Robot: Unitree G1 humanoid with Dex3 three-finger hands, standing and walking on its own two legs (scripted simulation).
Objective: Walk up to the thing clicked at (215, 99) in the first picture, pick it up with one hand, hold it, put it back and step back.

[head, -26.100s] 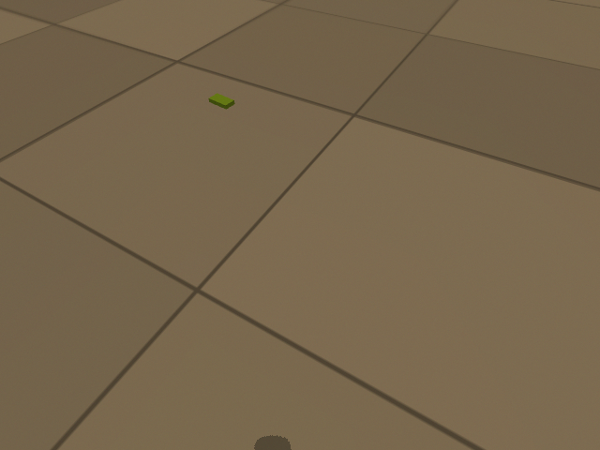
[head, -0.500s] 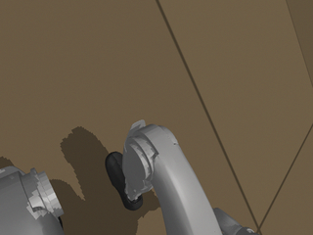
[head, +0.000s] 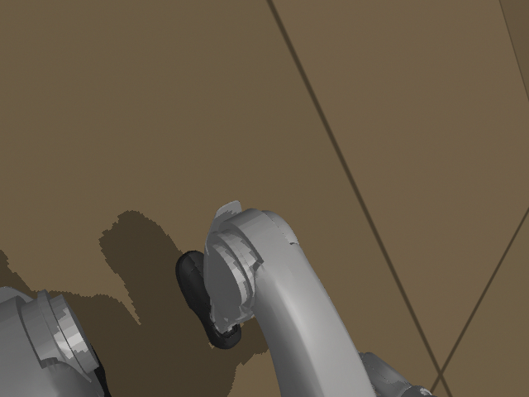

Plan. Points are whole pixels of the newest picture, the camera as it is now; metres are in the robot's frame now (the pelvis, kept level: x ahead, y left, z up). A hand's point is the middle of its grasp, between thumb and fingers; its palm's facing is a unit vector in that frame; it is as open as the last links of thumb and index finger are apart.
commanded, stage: close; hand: left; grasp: from above
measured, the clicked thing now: out of the picture +0.46 +0.34 -0.31
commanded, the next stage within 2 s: settle in 0.44 s
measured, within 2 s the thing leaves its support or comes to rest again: leaves its support in 0.92 s
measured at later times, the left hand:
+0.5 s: hand out of the picture +0.45 +0.33 -0.27, palm faces -0.43 -0.15 -0.89, open 10.5 cm
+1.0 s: hand out of the picture +0.45 +0.34 -0.26, palm faces -0.40 -0.14 -0.90, open 10.5 cm
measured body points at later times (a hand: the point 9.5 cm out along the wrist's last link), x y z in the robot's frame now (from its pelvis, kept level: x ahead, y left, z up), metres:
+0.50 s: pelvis +0.00 +0.00 +0.00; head +0.29 +0.14 +0.30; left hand +0.47 +0.33 -0.22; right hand +0.05 -0.24 -0.04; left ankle +0.06 +0.12 -0.29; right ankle +0.13 -0.11 -0.29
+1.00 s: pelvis +0.00 +0.00 +0.00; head +0.29 +0.14 +0.32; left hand +0.47 +0.35 -0.20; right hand +0.06 -0.26 -0.04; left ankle +0.06 +0.12 -0.29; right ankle +0.13 -0.11 -0.29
